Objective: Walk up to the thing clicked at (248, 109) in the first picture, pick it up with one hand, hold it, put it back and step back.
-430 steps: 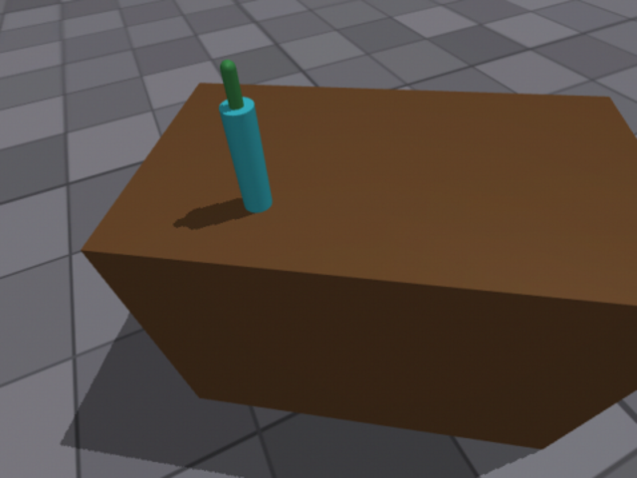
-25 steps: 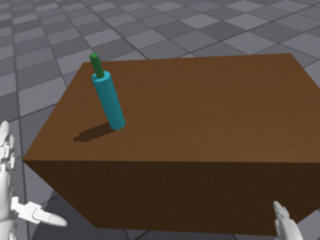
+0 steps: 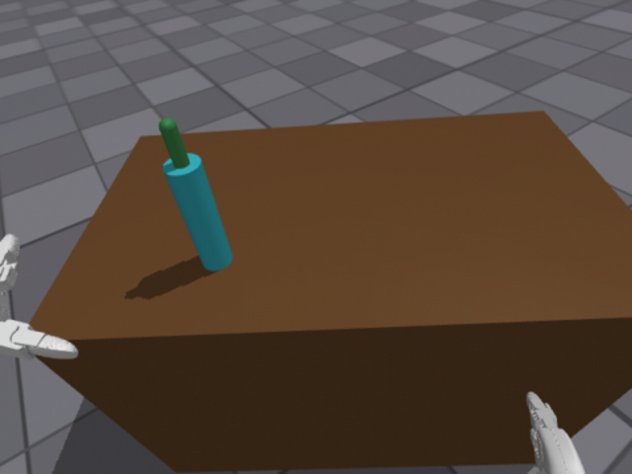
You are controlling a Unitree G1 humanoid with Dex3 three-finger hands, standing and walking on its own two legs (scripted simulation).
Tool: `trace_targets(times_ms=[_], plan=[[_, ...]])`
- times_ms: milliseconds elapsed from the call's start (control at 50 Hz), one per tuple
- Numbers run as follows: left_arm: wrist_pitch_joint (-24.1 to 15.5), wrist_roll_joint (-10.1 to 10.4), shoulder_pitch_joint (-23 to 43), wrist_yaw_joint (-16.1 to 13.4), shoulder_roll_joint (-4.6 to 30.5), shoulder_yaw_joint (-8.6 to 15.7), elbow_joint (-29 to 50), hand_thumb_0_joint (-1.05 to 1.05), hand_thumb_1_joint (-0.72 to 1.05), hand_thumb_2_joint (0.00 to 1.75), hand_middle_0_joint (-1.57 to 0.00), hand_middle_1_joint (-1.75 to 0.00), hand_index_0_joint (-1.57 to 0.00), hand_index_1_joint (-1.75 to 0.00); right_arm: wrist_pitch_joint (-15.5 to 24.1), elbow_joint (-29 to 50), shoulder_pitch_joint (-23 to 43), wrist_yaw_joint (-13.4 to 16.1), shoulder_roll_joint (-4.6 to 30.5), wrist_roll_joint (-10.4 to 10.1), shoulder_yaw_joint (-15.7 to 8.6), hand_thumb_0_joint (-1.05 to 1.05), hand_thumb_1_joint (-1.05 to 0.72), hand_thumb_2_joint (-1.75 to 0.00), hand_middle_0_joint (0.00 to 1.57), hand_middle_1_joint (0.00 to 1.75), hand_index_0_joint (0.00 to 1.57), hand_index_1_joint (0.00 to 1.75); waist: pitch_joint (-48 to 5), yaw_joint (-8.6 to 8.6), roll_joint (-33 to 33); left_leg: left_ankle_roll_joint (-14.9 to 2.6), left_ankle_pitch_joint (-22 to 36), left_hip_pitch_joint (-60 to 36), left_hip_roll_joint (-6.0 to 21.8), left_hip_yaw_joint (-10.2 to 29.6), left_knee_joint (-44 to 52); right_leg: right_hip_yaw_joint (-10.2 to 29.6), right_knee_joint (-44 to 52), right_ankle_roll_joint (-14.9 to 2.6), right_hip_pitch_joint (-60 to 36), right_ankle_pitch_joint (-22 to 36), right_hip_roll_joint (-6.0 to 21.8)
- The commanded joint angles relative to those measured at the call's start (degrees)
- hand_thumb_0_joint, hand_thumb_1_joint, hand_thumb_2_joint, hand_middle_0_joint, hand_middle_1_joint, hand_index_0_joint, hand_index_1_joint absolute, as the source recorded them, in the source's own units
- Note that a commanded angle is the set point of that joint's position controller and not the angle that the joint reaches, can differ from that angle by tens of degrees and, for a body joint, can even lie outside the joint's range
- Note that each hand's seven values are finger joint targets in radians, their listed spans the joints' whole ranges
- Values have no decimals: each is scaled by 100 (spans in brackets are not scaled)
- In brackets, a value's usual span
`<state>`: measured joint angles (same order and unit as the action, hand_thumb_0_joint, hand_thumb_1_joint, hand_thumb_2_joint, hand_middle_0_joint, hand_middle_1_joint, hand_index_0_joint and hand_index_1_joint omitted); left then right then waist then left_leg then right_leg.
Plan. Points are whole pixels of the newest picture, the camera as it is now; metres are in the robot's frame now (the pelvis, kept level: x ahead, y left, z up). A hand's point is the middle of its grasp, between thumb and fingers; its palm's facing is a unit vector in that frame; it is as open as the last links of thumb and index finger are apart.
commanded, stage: go down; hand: left
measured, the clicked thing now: (195, 200) +0.48 +0.20 +0.11
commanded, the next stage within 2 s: none
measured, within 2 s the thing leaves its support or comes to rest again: neither
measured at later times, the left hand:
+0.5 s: hand (18, 273) +0.31 +0.35 +0.17, palm faces +0.19 -0.98 -0.02, open 17.4 cm
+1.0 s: hand (20, 253) +0.35 +0.37 +0.16, palm faces +0.20 -0.98 +0.01, open 17.5 cm
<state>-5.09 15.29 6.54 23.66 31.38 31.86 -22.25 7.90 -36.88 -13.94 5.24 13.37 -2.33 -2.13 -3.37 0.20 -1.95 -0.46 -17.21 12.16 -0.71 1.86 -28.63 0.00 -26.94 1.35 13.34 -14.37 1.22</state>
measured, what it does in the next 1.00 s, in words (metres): stands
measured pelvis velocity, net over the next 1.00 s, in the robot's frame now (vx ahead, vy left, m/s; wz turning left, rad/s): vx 0.00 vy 0.00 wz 0.00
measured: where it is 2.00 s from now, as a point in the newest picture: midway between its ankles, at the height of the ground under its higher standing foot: outside the picture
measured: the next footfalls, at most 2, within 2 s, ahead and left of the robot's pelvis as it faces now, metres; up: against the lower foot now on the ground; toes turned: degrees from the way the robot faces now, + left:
none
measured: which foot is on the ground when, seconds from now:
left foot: down 0.00-1.00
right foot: down 0.00-1.00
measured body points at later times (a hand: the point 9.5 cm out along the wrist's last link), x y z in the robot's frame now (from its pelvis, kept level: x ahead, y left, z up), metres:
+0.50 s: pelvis -0.01 -0.01 +0.00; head -0.01 -0.01 +0.45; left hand +0.29 +0.40 +0.17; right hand +0.15 -0.26 -0.08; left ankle -0.02 +0.11 -0.74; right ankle +0.00 -0.14 -0.74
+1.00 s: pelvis +0.00 +0.00 +0.00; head +0.02 +0.01 +0.45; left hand +0.33 +0.42 +0.16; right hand +0.16 -0.26 -0.08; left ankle -0.02 +0.11 -0.74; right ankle +0.00 -0.14 -0.74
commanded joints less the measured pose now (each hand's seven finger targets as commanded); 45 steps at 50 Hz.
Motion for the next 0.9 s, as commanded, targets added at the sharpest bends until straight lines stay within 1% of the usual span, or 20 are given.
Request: trace_targets(times_ms=[0,100,120,140,160,200,240,280,300,320,340,420,460,520,600,640,700,720,800,880], plan=[[-319,141,1551,91,1827,656,1232,0,-44,8,-3,0,-2,0,387,1029,376,54,914,18,-342,0,54,-5,5,5,5,5,-1025,134,-315,115,2296,-253,92,-37,383,-323,110,-242,-428,1561,-159],[-340,45,1960,42,1940,624,1245,0,-41,10,-2,0,-1,0,436,804,338,70,915,49,-451,0,55,-5,5,5,5,5,-949,100,-617,125,2370,-279,82,-66,360,-273,80,-246,-275,1548,-144],[-327,38,1935,53,2034,690,1078,0,-41,9,-2,0,-1,0,438,688,348,79,899,61,-412,0,54,-5,5,5,5,5,-816,111,-581,108,2185,-149,73,-71,373,-260,102,-234,-265,1465,-136],[-317,19,2121,86,1910,542,1110,0,-42,10,-2,0,0,0,464,622,358,69,778,69,-289,0,55,-5,5,5,5,5,-874,104,-589,119,2177,-171,91,-44,389,-268,92,-241,-253,1452,-145],[-298,12,2155,84,2143,692,983,0,-43,10,-2,0,-1,0,480,650,472,82,796,59,-310,0,55,-5,5,5,5,5,-898,112,-724,103,2123,-148,51,-82,365,-241,104,-235,-289,1473,-114],[-254,49,2526,185,2014,475,660,0,-46,10,-2,0,-1,-1,509,485,656,130,821,62,-325,0,55,-5,5,5,5,5,-813,13,-588,71,1867,-114,32,-68,387,-242,141,-237,-166,1342,-123],[-256,88,2843,284,2516,780,494,0,-49,10,-2,0,-1,-2,572,635,812,184,936,72,-297,0,55,-5,5,5,5,5,-1132,18,-506,46,1831,-143,5,-64,344,-236,173,-219,-317,1395,-98],[-144,113,2904,463,2361,568,-135,0,-49,10,-2,0,-1,-1,567,317,679,223,759,69,-122,0,55,-5,5,5,5,5,-851,-46,-433,-4,1516,-64,-20,-46,392,-253,235,-206,-147,1161,-106],[-156,131,3156,516,2589,678,-33,0,-51,9,-2,-1,-1,-2,612,448,831,271,932,74,-259,0,55,-5,5,5,5,5,-1078,-84,-371,-33,1532,-93,-47,-68,346,-205,252,-186,-175,1233,-72],[-80,126,3072,600,2421,495,-579,0,-52,9,-2,-1,-1,-2,606,66,593,294,943,84,-285,0,55,-5,5,5,5,5,-846,-137,-371,-35,1366,-79,-53,-69,394,-236,258,-203,35,1078,-102],[-91,145,3201,682,2653,606,-524,0,-52,10,-2,-1,-1,-2,636,327,712,328,1021,86,-274,0,56,-5,5,5,5,5,-1045,-131,-348,-52,1294,-102,-81,-88,365,-205,303,-177,10,1036,-74],[-7,164,3534,886,2860,602,-1134,0,-52,9,-2,-1,-2,-2,697,456,702,358,805,90,54,0,56,-5,5,5,5,5,-1121,-72,-233,-75,1234,-34,-92,-75,369,-257,326,-173,0,953,-95],[-10,148,3668,948,3102,693,-1387,0,-53,9,-2,-1,-2,-2,721,460,555,416,981,114,-69,0,57,-5,5,5,5,5,-1142,-137,-177,-80,1226,21,-89,-66,344,-242,329,-163,60,947,-101],[-11,140,3892,1029,3088,569,-1603,0,-54,10,-2,-1,-1,-2,779,496,677,429,823,109,114,0,57,-5,5,5,5,5,-1097,-72,-298,-66,1160,128,-105,-74,351,-233,308,-183,137,862,-96],[-45,76,4197,1044,3357,623,-1714,0,-54,8,-2,-1,-2,-2,854,626,848,476,795,121,209,0,57,-5,5,5,5,5,-1266,-64,-457,-67,1004,200,-121,-84,313,-202,307,-189,132,717,-85],[-95,9,4293,1021,3640,788,-1780,0,-54,8,-3,-1,-2,-2,922,827,906,525,1063,139,52,0,56,-5,5,5,5,5,-1553,-123,-524,-15,1230,29,-65,-22,264,-214,233,-212,150,889,-116],[-108,0,4242,1009,3505,688,-1896,0,-53,8,-3,-1,-2,-2,893,580,750,516,791,147,266,0,56,-5,5,5,5,5,-1526,-68,-678,6,1606,55,-59,-21,172,-232,163,-221,114,1185,-125],[-126,-13,4230,1007,3553,717,-1929,0,-54,8,-3,-1,-3,-2,900,523,646,539,939,148,91,0,56,-5,5,5,5,5,-1703,-161,-635,6,1836,-62,-33,-6,98,-211,119,-218,150,1371,-118],[-143,-54,4091,1041,3547,680,-1950,0,-52,7,-4,0,-3,-1,901,532,453,503,846,159,198,0,56,-5,5,5,5,5,-1759,-170,-856,58,2254,-254,33,22,42,-271,100,-245,270,1501,-159],[-153,19,4087,1038,3518,714,-1927,0,-56,6,-4,-1,-3,-2,894,427,386,496,923,158,122,0,56,-5,5,5,5,5,-1626,-187,-722,53,2213,-142,58,38,59,-283,92,-256,369,1447,-179]])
